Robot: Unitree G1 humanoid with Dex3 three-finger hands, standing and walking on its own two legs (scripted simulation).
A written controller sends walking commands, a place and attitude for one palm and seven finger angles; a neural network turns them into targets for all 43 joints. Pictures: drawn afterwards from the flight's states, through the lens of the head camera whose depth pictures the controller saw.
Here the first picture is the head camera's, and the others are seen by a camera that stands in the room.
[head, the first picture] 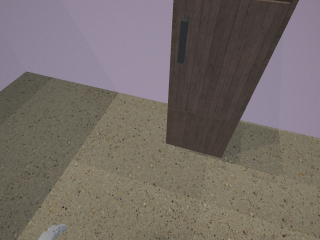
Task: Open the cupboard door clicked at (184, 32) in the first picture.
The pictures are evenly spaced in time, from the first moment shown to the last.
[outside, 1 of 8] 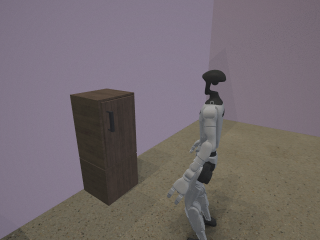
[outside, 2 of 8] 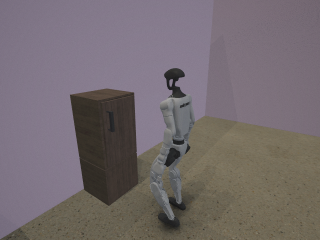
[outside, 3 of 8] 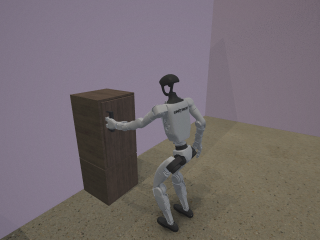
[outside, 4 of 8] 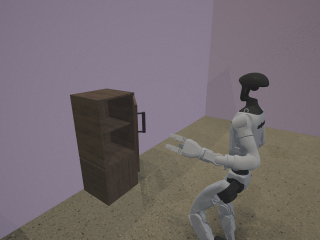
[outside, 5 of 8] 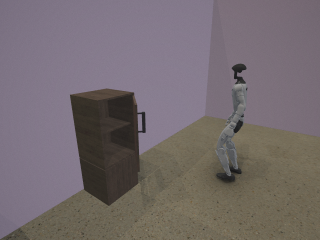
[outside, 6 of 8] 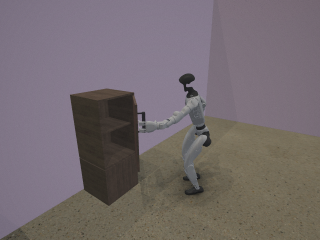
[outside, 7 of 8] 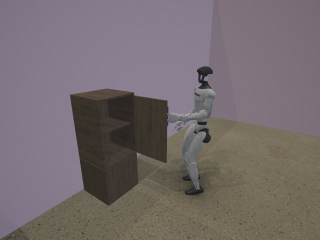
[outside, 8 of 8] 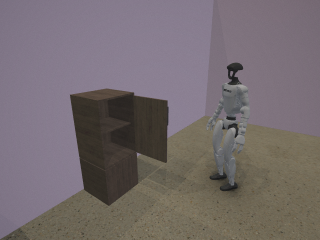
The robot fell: no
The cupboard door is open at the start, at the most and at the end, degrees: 0 91 91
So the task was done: yes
